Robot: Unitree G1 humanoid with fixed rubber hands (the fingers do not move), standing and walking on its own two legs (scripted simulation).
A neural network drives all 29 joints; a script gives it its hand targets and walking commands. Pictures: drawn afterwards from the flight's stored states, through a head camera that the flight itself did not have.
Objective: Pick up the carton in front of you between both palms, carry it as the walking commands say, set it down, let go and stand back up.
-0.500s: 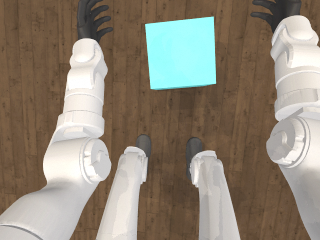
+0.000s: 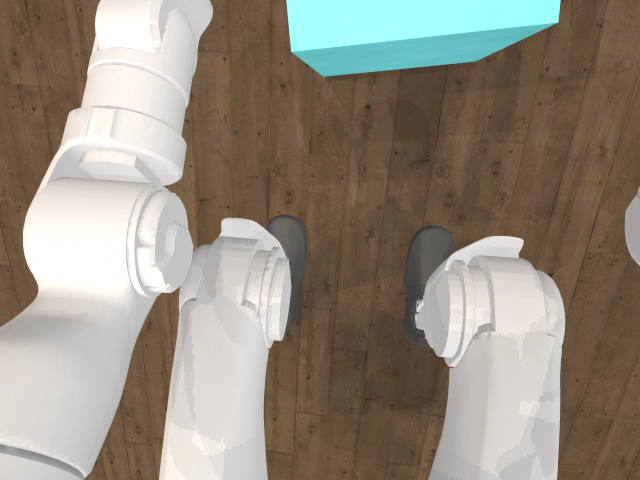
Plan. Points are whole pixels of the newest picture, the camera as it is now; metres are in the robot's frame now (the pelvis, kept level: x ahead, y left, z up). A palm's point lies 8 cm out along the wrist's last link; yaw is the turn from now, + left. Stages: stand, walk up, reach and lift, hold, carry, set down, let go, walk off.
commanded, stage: reach and lift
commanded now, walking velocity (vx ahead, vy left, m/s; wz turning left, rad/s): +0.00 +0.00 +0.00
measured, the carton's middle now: out of the picture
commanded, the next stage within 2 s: none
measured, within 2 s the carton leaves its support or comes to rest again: leaves its support in 1.02 s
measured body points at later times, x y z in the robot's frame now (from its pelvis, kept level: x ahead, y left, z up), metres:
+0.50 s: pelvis +0.01 +0.00 -0.04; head +0.39 -0.04 +0.18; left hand +0.58 +0.14 -0.22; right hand +0.61 -0.21 -0.22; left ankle +0.12 +0.13 -0.37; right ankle +0.11 -0.12 -0.37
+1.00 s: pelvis +0.01 -0.01 -0.05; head +0.39 -0.05 +0.18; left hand +0.59 +0.12 -0.21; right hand +0.60 -0.19 -0.22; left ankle +0.12 +0.13 -0.37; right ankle +0.11 -0.12 -0.37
